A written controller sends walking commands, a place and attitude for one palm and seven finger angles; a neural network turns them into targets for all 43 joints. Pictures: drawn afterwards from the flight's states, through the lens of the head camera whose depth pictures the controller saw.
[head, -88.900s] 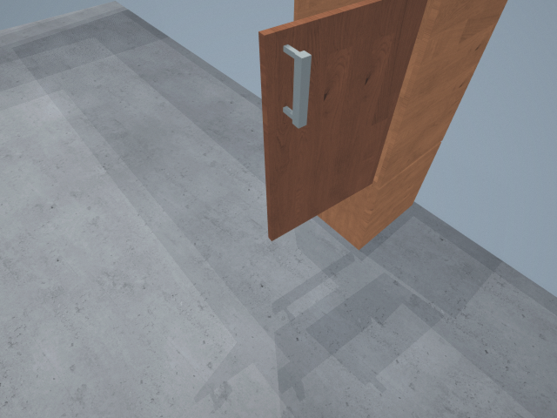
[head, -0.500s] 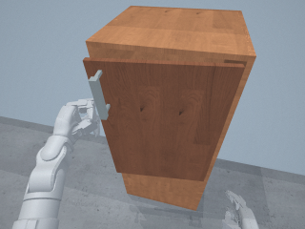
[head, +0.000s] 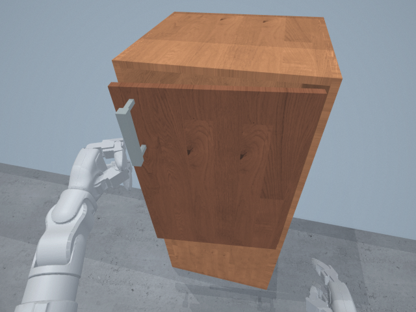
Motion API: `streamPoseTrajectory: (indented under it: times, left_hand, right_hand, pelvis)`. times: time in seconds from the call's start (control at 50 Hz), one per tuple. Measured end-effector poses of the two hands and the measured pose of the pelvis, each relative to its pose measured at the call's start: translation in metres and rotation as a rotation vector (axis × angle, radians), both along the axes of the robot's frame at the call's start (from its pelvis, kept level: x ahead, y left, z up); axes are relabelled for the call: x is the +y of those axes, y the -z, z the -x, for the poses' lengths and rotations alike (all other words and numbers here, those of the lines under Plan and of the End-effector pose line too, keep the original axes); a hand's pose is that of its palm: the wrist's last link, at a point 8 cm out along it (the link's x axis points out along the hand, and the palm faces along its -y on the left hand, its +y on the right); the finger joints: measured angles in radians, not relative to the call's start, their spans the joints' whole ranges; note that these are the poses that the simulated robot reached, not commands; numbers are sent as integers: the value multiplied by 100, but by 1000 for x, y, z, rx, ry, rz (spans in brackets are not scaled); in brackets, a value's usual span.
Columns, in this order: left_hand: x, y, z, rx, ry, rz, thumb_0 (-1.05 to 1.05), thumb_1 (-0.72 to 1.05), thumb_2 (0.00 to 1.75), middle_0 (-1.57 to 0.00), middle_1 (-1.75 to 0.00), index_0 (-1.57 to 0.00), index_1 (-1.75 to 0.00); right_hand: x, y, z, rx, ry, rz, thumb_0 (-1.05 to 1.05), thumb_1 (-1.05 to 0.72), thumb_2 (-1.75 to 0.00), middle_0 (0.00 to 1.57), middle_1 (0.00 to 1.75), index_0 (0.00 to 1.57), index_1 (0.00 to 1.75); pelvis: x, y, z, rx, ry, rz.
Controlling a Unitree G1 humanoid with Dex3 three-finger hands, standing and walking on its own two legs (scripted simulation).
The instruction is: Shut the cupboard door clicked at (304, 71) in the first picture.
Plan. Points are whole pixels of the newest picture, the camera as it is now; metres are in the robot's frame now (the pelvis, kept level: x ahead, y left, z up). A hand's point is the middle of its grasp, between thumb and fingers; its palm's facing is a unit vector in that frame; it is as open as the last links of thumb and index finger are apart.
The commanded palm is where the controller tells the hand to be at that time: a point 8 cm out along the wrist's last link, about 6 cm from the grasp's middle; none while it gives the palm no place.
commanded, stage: push the door shut along its arc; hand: left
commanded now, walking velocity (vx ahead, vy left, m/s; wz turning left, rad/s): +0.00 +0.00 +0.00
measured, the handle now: (134, 133) +0.43 +0.19 +0.15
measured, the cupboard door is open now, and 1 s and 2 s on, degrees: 7 0 0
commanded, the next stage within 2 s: pull the fist back off the door in 0.96 s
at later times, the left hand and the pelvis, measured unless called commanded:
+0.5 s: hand (139, 149) +0.37 +0.16 +0.16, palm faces -0.12 -0.99 -0.07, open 3.0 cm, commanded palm +0.37 +0.20 +0.16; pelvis +0.00 -0.01 +0.00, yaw +1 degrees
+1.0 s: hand (141, 140) +0.40 +0.17 +0.16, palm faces -0.24 -0.97 -0.06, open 3.3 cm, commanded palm +0.44 +0.19 +0.16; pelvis -0.02 +0.01 -0.01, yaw +3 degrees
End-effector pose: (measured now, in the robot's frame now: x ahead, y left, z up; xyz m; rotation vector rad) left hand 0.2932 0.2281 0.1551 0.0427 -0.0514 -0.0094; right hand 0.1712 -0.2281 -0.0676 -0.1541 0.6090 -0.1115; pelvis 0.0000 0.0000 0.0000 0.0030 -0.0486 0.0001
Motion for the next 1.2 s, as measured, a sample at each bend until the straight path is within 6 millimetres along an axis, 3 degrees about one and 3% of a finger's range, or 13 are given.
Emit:
streamPoseTrajectory:
  times: [0.2,0.48,0.68,1.08,1.2]
  left_hand:
    - [-7,-3,-26,11,40,-18,2,90,90,-131,-150,-130,-150]
    - [-8,-3,-63,26,106,-22,0,89,93,-132,-150,-130,-150]
    - [-9,-3,-92,46,148,-24,1,89,91,-134,-150,-131,-150]
    - [-3,-3,-100,43,246,-26,2,89,90,-145,-150,-143,-150]
    - [-12,0,-95,11,37,35,2,87,90,-154,-150,-148,-150]
  right_hand:
    - [-4,6,5,34,1,3,1,-90,-90,20,30,21,30]
    - [-26,23,36,149,53,32,1,-90,-90,20,30,21,30]
    - [-31,31,53,212,64,54,1,-90,-90,20,30,21,30]
    - [-21,45,94,289,21,109,1,-90,-90,20,30,21,30]
    - [-12,51,107,308,20,83,1,-90,-90,20,30,21,30]
  pelvis:
    - [-5,1,3,5,-6,-3]
    - [-7,2,1,40,-8,-5]
    - [-5,4,2,71,-16,-5]
    - [8,14,25,118,-51,5]
    - [12,15,36,127,-48,10]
